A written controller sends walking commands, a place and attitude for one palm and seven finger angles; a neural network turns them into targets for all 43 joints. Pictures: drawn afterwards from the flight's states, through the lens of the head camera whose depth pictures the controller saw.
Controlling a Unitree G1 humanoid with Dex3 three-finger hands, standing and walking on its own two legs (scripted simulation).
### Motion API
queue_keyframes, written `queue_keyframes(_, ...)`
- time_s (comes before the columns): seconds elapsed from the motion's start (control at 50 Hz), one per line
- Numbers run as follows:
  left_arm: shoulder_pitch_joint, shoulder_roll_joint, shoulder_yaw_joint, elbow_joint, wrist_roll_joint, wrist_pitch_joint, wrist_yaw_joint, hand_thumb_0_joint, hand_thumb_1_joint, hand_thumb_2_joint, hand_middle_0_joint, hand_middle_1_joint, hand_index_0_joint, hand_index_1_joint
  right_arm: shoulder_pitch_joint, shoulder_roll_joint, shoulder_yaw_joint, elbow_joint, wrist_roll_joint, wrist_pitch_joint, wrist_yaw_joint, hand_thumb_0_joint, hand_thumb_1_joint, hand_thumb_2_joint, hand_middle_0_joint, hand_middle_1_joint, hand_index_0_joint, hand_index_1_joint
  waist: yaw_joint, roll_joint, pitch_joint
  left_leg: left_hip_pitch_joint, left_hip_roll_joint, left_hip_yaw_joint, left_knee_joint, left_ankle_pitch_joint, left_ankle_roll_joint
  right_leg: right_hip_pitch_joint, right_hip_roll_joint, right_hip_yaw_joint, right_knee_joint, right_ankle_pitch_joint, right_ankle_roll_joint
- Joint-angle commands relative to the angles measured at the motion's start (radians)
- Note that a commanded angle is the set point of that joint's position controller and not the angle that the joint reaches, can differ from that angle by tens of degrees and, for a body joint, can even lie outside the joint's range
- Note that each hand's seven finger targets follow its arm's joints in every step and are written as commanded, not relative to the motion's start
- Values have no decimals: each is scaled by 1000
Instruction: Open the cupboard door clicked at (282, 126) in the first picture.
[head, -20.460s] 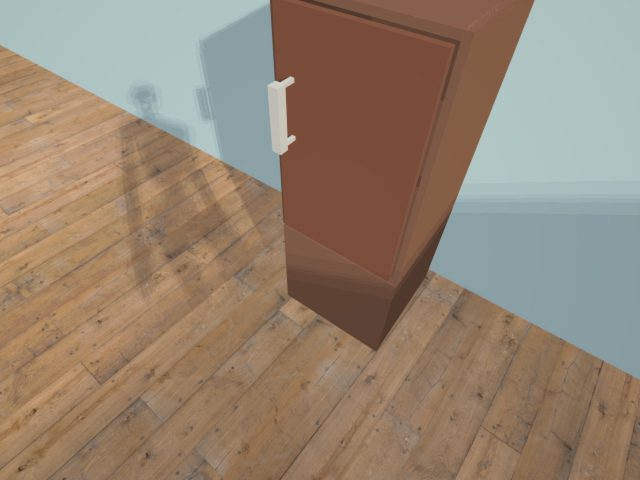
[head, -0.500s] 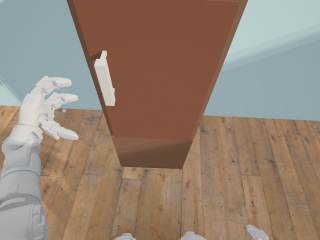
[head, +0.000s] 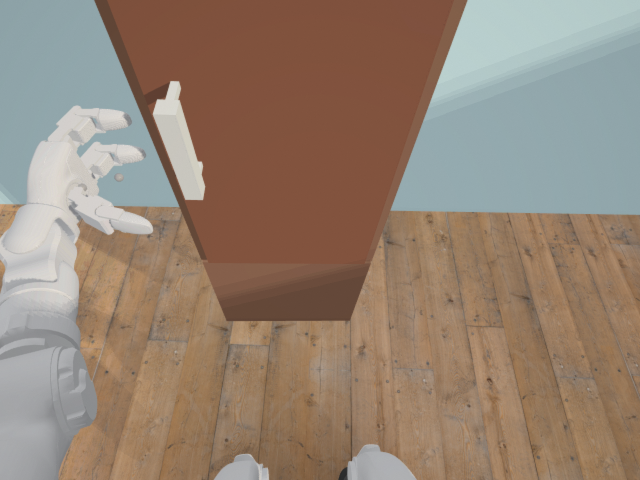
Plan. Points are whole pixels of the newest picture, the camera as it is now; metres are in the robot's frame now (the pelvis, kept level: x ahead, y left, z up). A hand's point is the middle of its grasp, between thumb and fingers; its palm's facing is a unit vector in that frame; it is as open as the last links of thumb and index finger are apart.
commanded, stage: move the hooked fingers beside the handle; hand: left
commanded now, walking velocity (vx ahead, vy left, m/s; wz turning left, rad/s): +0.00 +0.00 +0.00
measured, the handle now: (185, 144) +0.52 +0.17 +0.08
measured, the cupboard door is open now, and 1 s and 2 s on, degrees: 0 0 0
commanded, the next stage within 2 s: slide the fingers in behind the handle in 0.98 s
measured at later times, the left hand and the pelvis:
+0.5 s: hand (130, 165) +0.48 +0.23 +0.08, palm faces -0.02 -1.00 -0.01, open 14.0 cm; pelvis +0.00 +0.00 +0.00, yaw -1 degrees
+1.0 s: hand (130, 166) +0.48 +0.23 +0.08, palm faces -0.03 -1.00 +0.00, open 14.0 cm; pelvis +0.01 +0.01 +0.00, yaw -1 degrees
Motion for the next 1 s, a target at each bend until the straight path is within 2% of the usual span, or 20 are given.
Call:
queue_keyframes(0.0, -415, 259, 33, -160, -19, -57, 10, 0, -500, 300, -300, -1200, -300, -1200, 111, -172, -68, -69, 0, -14, -12, 0, -900, -900, 200, 300, 200, 300, -14, 66, -384, 206, -28, -57, -102, 348, 9, 179, 39, 29, -71, 291, -13)
queue_keyframes(0.02, -444, 280, 40, -140, -17, -55, 14, 0, -500, 300, -300, -1200, -300, -1200, 116, -177, -66, -66, -1, -12, -15, 0, -900, -900, 200, 300, 200, 300, -22, 45, -357, 176, -28, -61, -101, 328, 12, 177, 41, 30, -71, 280, -15)
queue_keyframes(0.08, -523, 341, 58, -112, 7, -50, 25, 0, -500, 300, -300, -1200, -300, -1200, 127, -185, -63, -61, -1, -8, -20, 0, -900, -900, 200, 300, 200, 300, -39, 71, -357, 141, -31, -57, -97, 269, 16, 166, 36, 45, -77, 242, -9)
queue_keyframes(0.12, -568, 364, 68, -158, 16, -73, 29, 0, -500, 300, -300, -1200, -300, -1200, 138, -184, -64, -63, -8, -9, -18, 0, -900, -900, 200, 300, 200, 300, -32, 134, -433, 183, -32, -63, -82, 308, 12, 170, 38, 45, -57, 258, -17)
queue_keyframes(0.14, -585, 346, 51, -156, 19, -80, 28, 0, -500, 300, -300, -1200, -300, -1200, 143, -180, -62, -58, -8, -9, -16, 0, -900, -900, 200, 300, 200, 300, -41, 154, -456, 214, -30, -67, -78, 335, 9, 154, 41, 44, -55, 272, -15)
queue_keyframes(0.2, -537, 326, 46, -74, 16, -68, 22, 0, -500, 300, -300, -1200, -300, -1200, 155, -186, -61, -53, -9, -4, -12, 0, -900, -900, 200, 300, 200, 300, -45, 106, -419, 187, -26, -70, -77, 322, 8, 133, 44, 35, -56, 253, -14)
queue_keyframes(0.26, -508, 325, 49, -80, 17, -55, 14, 0, -500, 300, -300, -1200, -300, -1200, 163, -188, -64, -65, -10, 5, -8, 0, -900, -900, 200, 300, 200, 300, -29, 134, -447, 203, -25, -66, -74, 353, 6, 132, 44, 32, -49, 272, -15)
queue_keyframes(0.32, -453, 332, 77, -123, 8, -55, 21, 0, -500, 300, -300, -1200, -300, -1200, 170, -185, -68, -83, -14, 15, -1, 0, -900, -900, 200, 300, 200, 300, -9, 118, -478, 216, -25, -59, -70, 411, 9, 168, 49, 30, -42, 324, -16)
queue_keyframes(0.4, -472, 350, 84, -141, 13, -56, 30, 0, -500, 300, -300, -1200, -300, -1200, 162, -183, -68, -88, -10, 26, -3, 0, -900, -900, 200, 300, 200, 300, -19, 99, -430, 166, -27, -48, -77, 356, 13, 180, 49, 36, -54, 309, -10)
queue_keyframes(0.46, -490, 375, 104, -193, 13, -79, 36, 0, -500, 300, -300, -1200, -300, -1200, 163, -183, -70, -88, -11, 27, -4, 0, -900, -900, 200, 300, 200, 300, -11, 139, -474, 216, -25, -56, -75, 392, 9, 180, 50, 35, -49, 320, -14)
queue_keyframes(0.52, -490, 316, 62, -200, 4, -86, 29, 0, -500, 300, -300, -1200, -300, -1200, 160, -176, -69, -79, -11, 26, -4, 0, -900, -900, 200, 300, 200, 300, -26, 145, -461, 256, -21, -65, -73, 427, 7, 155, 54, 25, -48, 328, -18)
queue_keyframes(0.54, -469, 317, 68, -187, 3, -82, 25, 0, -500, 300, -300, -1200, -300, -1200, 158, -179, -71, -76, -9, 27, -4, 0, -900, -900, 200, 300, 200, 300, -20, 152, -463, 267, -19, -65, -74, 433, 4, 142, 54, 24, -51, 323, -17)
queue_keyframes(0.6, -486, 259, 14, -133, -1, -55, 15, 0, -500, 300, -300, -1200, -300, -1200, 153, -180, -69, -65, -7, 27, -5, 0, -900, -900, 200, 300, 200, 300, -47, 117, -392, 234, -19, -67, -80, 371, 7, 107, 52, 19, -64, 279, -14)
queue_keyframes(0.62, -483, 290, 41, -124, -2, -53, 17, 0, -500, 300, -300, -1200, -300, -1200, 156, -185, -68, -66, -8, 28, -8, 0, -900, -900, 200, 300, 200, 300, -38, 118, -388, 229, -20, -68, -76, 378, 7, 109, 52, 19, -58, 283, -19)
queue_keyframes(0.7, -510, 253, 10, -159, 2, -62, 25, 0, -500, 300, -300, -1200, -300, -1200, 148, -179, -68, -69, -12, 23, -4, 0, -900, -900, 200, 300, 200, 300, -38, 148, -425, 266, -21, -74, -71, 405, 2, 91, 49, 16, -50, 284, -18)
queue_keyframes(0.74, -510, 293, 45, -152, 1, -69, 33, 0, -500, 300, -300, -1200, -300, -1200, 154, -182, -67, -66, -13, 26, -3, 0, -900, -900, 200, 300, 200, 300, -32, 126, -443, 271, -16, -82, -63, 450, -1, 101, 52, 15, -39, 312, -18)
queue_keyframes(0.84, -494, 240, 15, -180, 3, -69, 41, 0, -500, 300, -300, -1200, -300, -1200, 145, -175, -70, -73, -13, 29, 5, 0, -900, -900, 200, 300, 200, 300, -28, 149, -463, 315, -12, -87, -55, 511, -7, 82, 53, 10, -33, 324, -17)
queue_keyframes(0.86, -467, 267, 39, -168, 2, -65, 45, 0, -500, 300, -300, -1200, -300, -1200, 149, -179, -73, -74, -12, 32, 5, 0, -900, -900, 200, 300, 200, 300, -21, 118, -460, 296, -12, -85, -57, 509, -5, 102, 53, 10, -34, 332, -16)
queue_keyframes(0.94, -453, 276, 46, -223, 6, -67, 54, 0, -500, 300, -300, -1200, -300, -1200, 138, -174, -71, -89, -11, 36, 7, 0, -900, -900, 200, 300, 200, 300, -6, 161, -486, 306, -14, -81, -63, 534, -8, 128, 51, 12, -29, 352, -18)
queue_keyframes(0.98, -442, 237, 24, -241, 1, -68, 58, 0, -500, 300, -300, -1200, -300, -1200, 135, -168, -72, -89, -11, 37, 12, 0, -900, -900, 200, 300, 200, 300, -10, 158, -478, 320, -13, -80, -63, 544, -8, 125, 53, 9, -37, 355, -17)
